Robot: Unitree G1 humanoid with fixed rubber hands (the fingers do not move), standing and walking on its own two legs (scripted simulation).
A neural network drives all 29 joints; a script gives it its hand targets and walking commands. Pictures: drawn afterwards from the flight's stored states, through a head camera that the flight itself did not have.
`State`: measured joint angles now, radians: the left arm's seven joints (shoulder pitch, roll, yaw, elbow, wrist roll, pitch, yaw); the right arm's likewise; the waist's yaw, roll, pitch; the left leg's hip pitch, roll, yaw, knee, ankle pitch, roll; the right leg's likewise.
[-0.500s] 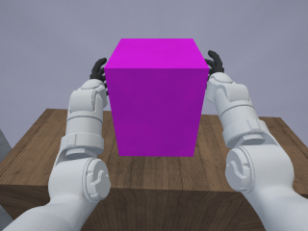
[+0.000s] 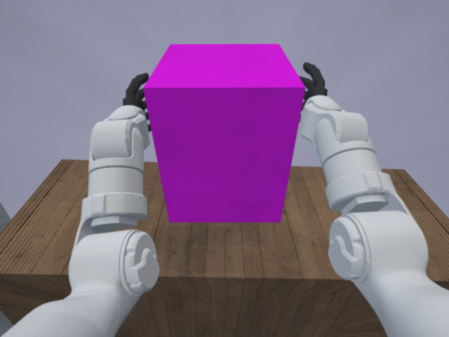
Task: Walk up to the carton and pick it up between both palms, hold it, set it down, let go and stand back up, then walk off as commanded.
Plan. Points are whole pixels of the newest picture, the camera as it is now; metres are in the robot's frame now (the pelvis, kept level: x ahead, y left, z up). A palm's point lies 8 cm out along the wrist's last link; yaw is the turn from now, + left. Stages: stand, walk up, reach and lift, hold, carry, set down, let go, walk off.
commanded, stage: reach and lift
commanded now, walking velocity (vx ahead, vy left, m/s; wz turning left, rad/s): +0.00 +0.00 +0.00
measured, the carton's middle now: (224, 132) +0.42 +0.03 +0.24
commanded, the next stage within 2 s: hold in 0.22 s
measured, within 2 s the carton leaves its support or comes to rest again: neither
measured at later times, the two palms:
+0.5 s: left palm (132, 113) +0.37 +0.17 +0.29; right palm (317, 103) +0.39 -0.12 +0.31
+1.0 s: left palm (133, 113) +0.37 +0.17 +0.29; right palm (318, 103) +0.39 -0.12 +0.31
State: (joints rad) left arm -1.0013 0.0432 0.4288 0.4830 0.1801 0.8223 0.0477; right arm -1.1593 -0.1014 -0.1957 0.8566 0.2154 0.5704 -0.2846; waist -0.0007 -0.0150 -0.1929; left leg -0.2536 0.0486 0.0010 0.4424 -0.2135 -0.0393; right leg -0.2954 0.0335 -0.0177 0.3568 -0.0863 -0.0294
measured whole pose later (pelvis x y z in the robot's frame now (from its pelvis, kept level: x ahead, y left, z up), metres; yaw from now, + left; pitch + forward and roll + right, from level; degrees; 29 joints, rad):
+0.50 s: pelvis +0.00 +0.00 +0.00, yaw +0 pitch +0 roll -1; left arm -1.00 0.04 0.42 0.42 0.18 0.90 0.05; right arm -1.16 -0.10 -0.19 0.80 0.24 0.64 -0.30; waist -0.01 -0.01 -0.19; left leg -0.23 0.05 0.00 0.44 -0.21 -0.04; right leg -0.27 0.03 -0.02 0.36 -0.09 -0.03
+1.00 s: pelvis +0.00 +0.00 +0.00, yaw +0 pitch +0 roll -1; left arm -1.00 0.04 0.42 0.41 0.18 0.91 0.05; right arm -1.16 -0.10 -0.19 0.80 0.24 0.65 -0.30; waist -0.01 -0.01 -0.19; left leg -0.23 0.05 0.00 0.44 -0.21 -0.04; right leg -0.27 0.03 -0.02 0.36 -0.09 -0.03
